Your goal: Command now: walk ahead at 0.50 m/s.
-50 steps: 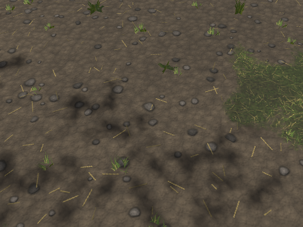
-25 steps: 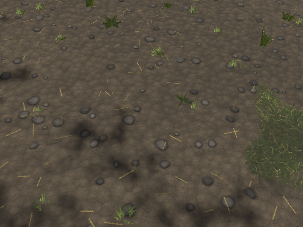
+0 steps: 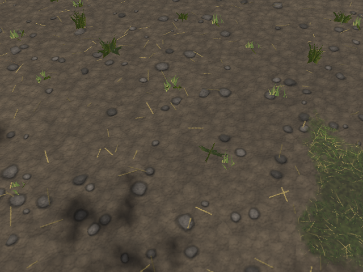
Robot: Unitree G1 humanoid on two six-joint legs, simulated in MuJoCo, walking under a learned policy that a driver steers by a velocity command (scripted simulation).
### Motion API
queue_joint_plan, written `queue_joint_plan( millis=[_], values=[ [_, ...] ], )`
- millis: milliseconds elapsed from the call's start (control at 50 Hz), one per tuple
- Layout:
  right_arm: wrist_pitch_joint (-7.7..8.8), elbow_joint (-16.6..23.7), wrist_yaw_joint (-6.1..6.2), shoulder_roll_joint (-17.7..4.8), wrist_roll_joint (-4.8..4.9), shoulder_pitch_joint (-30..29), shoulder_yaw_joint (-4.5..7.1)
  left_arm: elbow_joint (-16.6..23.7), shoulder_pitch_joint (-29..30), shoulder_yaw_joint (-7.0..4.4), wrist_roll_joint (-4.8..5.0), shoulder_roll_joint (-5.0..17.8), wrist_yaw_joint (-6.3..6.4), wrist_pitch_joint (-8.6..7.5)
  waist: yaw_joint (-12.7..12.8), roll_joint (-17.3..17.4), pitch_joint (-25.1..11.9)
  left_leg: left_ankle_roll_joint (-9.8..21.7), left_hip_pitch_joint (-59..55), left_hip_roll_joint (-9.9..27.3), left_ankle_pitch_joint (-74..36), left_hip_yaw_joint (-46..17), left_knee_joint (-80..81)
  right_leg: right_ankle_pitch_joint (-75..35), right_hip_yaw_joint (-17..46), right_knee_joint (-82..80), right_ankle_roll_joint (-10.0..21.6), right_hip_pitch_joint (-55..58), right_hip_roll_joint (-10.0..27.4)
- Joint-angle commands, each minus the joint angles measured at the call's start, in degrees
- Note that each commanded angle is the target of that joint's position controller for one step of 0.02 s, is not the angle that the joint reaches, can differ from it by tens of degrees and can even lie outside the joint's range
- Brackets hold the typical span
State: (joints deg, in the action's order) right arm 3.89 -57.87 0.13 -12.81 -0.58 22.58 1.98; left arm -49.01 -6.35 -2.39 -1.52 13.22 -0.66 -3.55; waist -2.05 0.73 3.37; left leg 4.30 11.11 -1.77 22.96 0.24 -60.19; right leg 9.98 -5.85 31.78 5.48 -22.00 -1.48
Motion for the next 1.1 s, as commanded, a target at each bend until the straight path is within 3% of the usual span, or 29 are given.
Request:
queue_joint_plan(
  millis=[20, 40, 80, 140, 220, 280, 360, 420, 440, 460, 480, 500, 520, 540, 560, 600, 660, 720, 820, 900, 960, 1000, 1020, 1040, 1060, 1080, 1100],
  values=[
    [0.75, 4.24, -0.36, -5.21, -0.36, -1.28, 1.36, -1.12, -8.01, -1.63, 0.72, 5.47, 0.15, -0.34, 2.62, -2.83, -2.11, 0.90, 21.53, 5.54, -4.74, -3.34, -8.57, 1.23, 23.61, -20.64, 8.17, 17.25, 17.56],
    [-0.03, 4.15, -0.64, -4.56, -1.24, -0.73, 1.25, -2.04, -7.76, -1.16, 0.82, 4.05, 0.36, -0.72, 1.06, -4.12, -1.11, 0.26, 18.65, 6.60, -5.83, -3.16, -5.66, -1.85, 19.73, -21.95, 6.56, 13.47, 15.28],
    [-1.18, 3.66, -1.32, -3.15, -1.68, -0.17, 1.05, -3.54, -10.29, -1.14, 0.76, 4.34, 0.38, -1.70, 0.29, -4.08, -1.80, -0.71, 16.70, 6.57, -7.38, -1.90, -4.00, -7.91, 16.27, -23.03, 6.62, 12.07, 14.02],
    [-1.85, 5.56, -1.80, -3.15, -1.59, -6.20, 1.07, -5.29, -13.44, -1.50, 1.08, 5.99, 0.33, -2.31, 0.58, -3.58, 0.07, -2.28, 22.15, 8.11, -12.47, -0.40, 1.15, -8.96, 13.08, -25.63, 7.10, 13.18, 13.14],
    [-1.74, 8.68, -2.00, -2.75, -1.11, -16.00, 0.64, -6.86, -17.09, -1.11, 1.14, 5.38, 0.32, -2.14, 2.75, -3.65, 1.99, -3.75, 25.57, 8.26, -19.90, 1.59, 13.13, -13.09, 9.71, -26.31, 6.12, 16.01, 11.28],
    [-1.55, 10.26, -1.99, -2.11, -0.81, -21.27, 0.10, -8.08, -20.02, -1.04, 0.98, 5.76, 0.54, -2.15, 4.40, -4.09, 2.14, -3.47, 24.10, 6.80, -23.07, 3.20, 20.68, -17.14, 8.25, -25.50, 5.66, 19.04, 11.37],
    [-1.12, 12.12, -1.74, -3.05, -0.82, -25.42, 0.18, -9.71, -22.56, -1.04, 0.34, 6.14, 1.20, -1.72, 5.22, -4.52, 2.83, -1.63, 24.26, 5.46, -20.31, 3.50, 25.87, -23.29, 8.36, -22.52, 5.79, 26.21, 13.93],
    [-0.36, 11.36, -1.26, -4.28, -0.87, -21.15, 0.88, -9.98, -20.45, -1.36, -0.02, 7.23, 1.69, -1.41, 2.29, -5.12, 0.80, 1.10, 16.11, 2.60, -13.83, 4.55, 29.55, -37.95, 7.14, -15.11, 4.34, 28.44, 14.72],
    [0.04, 9.23, -0.86, -5.03, -1.03, -14.68, 1.46, -10.01, -19.57, -1.43, 0.04, 7.53, 1.65, -1.24, -0.51, -4.73, -2.48, 2.32, 8.19, 0.66, -13.55, 5.45, 32.07, -43.74, 6.08, -7.55, 3.54, 27.81, 13.70],
    [0.67, 5.81, -0.28, -6.73, -1.71, -4.63, 2.35, -9.71, -18.95, -1.14, 0.31, 6.89, 1.53, -1.13, -4.46, -2.65, -7.95, 4.08, -5.12, 1.19, -15.60, 4.50, 34.47, -40.28, 3.93, 3.94, 2.30, 22.44, 11.12],
    [1.07, 4.19, 0.48, -12.07, -3.23, 5.03, 3.78, -7.42, -20.01, -0.11, 1.67, 3.67, 1.14, -1.29, -6.62, 4.50, -15.85, 8.36, -22.33, 15.26, -10.48, -12.31, 35.52, -20.35, 1.15, 22.47, 0.30, 7.14, 6.98],
    [0.49, 3.72, 0.04, -15.75, -2.58, 6.20, 4.76, -7.45, -25.43, 0.05, 2.54, 1.07, 0.86, -1.21, -4.06, 14.03, -20.74, 15.18, -30.68, 27.45, -10.49, -37.22, 42.86, 21.55, 2.35, 39.34, -0.95, -8.91, -3.33],
    [-0.10, 4.34, -0.29, -12.53, -0.51, 0.61, 4.18, -7.41, -20.06, -1.40, 1.05, 6.15, 1.16, -0.78, -2.76, 4.64, -14.30, 13.22, -24.58, 23.90, -6.28, -33.72, 44.06, 18.05, 9.22, 42.58, 0.08, -13.27, 0.52],
    [0.00, 5.31, -0.44, -8.86, -0.18, -5.00, 3.15, -6.11, -16.07, -1.40, 0.93, 5.48, 0.79, -1.16, -0.95, 2.89, -6.85, 11.49, -16.14, 21.79, -7.69, -25.39, 45.77, 12.56, 9.07, 40.71, 0.27, -14.14, 2.85],
    [0.37, 5.48, -0.61, -6.00, -0.40, -7.74, 2.37, -6.00, -14.38, -1.24, 0.90, 4.27, 0.58, -1.26, 0.56, 1.42, -3.66, 9.48, -10.29, 18.87, -11.76, -19.75, 48.04, 8.96, 8.80, 37.33, 0.17, -12.19, 4.80],
    [1.05, 4.19, -0.24, -3.30, -0.13, -8.22, 1.47, -6.66, -15.59, -1.10, -0.45, 2.67, -0.04, 0.09, 3.31, 3.11, -1.97, 6.91, -3.79, 14.84, -17.89, -12.30, 50.41, 6.49, 8.17, 32.98, -1.16, -7.18, 6.47],
    [2.34, 2.29, -0.02, -5.09, -0.02, -4.30, 1.77, -6.28, -14.06, -1.12, -0.39, 1.61, -0.84, 1.56, 4.08, 2.48, -1.52, 7.11, -3.08, 14.32, -22.88, -7.39, 52.45, 3.81, 7.37, 30.91, -2.50, -8.46, 6.39],
    [2.63, 1.36, 0.16, -5.44, -0.35, -1.47, 1.76, -4.01, -7.13, -1.20, 0.01, 2.07, -1.11, 2.18, 2.81, 2.29, 1.31, 5.93, -4.10, 13.81, -21.93, -3.31, 54.85, -2.47, 8.08, 26.35, -3.19, -14.67, 6.84],
    [2.81, 0.70, 0.59, -4.73, -0.32, 1.00, 1.22, -0.75, 1.80, -0.38, 0.25, 0.95, -1.52, 1.75, 0.99, 2.39, 2.82, 3.89, -7.11, 12.76, -28.93, 3.82, 54.99, -11.03, 4.75, 12.95, -3.08, -15.06, 5.64],
    [2.50, -0.93, 1.47, -5.12, -0.61, 4.98, 1.22, 2.07, 7.50, 0.16, -0.05, 0.72, -1.77, 1.51, -0.71, 2.35, 3.72, 3.56, -14.60, 14.74, -38.32, 7.39, 51.95, -9.44, 0.50, 5.51, -0.96, -14.92, 4.49],
    [1.89, -0.98, 2.14, -6.74, -0.83, 4.11, 1.57, 2.31, 5.33, -0.36, -0.25, 1.65, -1.60, 1.36, 1.27, 3.83, 1.47, 2.89, -19.32, 16.01, -58.76, 10.14, 43.58, -2.22, -2.52, 3.00, 2.15, -9.82, 1.05],
    [1.04, -0.53, 2.31, -8.31, -1.08, 2.91, 2.07, 0.21, -2.66, -1.43, -0.39, 3.41, -1.23, 1.21, 4.70, 5.15, -3.50, 2.57, -19.95, 16.31, -70.58, 11.75, 29.92, 3.14, -4.27, 1.80, 5.03, -0.92, -2.96],
    [0.58, 0.13, 2.15, -8.90, -0.83, 2.12, 2.23, -2.06, -10.36, -2.40, -0.79, 4.96, -1.04, 0.83, 8.11, 4.29, -7.62, 1.70, -15.70, 15.66, -66.05, 12.68, 18.28, 1.63, -3.15, -2.47, 6.92, 9.33, -4.12],
    [0.66, 2.19, 1.80, -8.28, -0.41, 0.83, 2.01, -3.80, -18.90, -4.14, -1.66, 9.62, -0.37, 0.67, 12.04, -0.30, -12.98, 0.08, -3.20, 14.07, -48.55, 13.08, 0.99, 5.52, 9.15, -5.31, 10.66, 23.51, 4.38],
    [1.09, 5.88, 0.24, -2.01, 0.17, 3.40, 0.99, -2.77, -17.56, -5.56, -1.32, 15.56, 0.09, 1.09, 7.11, -14.08, -16.90, -3.15, 23.03, 0.58, 7.22, 10.45, -20.51, 1.83, 41.13, -9.84, 20.61, 40.13, 21.44],
    [1.75, 7.37, -0.02, -6.94, -0.43, -4.22, 1.95, -3.16, -18.30, -5.39, 0.67, 14.41, 0.12, 1.96, 9.37, -4.71, -16.47, -2.51, 30.14, 0.96, 5.38, -1.89, -23.83, 3.68, 45.71, -14.91, 20.23, 39.27, 20.71],
    [2.64, 9.19, -0.30, -6.45, 0.19, -7.83, 1.73, -2.93, -13.75, -4.85, 0.95, 12.42, 0.49, 2.11, 7.29, -3.41, -8.23, -2.07, 32.99, 4.65, -1.09, -2.63, -20.19, 1.21, 36.84, -16.34, 17.70, 32.03, 19.62]
  ],
)
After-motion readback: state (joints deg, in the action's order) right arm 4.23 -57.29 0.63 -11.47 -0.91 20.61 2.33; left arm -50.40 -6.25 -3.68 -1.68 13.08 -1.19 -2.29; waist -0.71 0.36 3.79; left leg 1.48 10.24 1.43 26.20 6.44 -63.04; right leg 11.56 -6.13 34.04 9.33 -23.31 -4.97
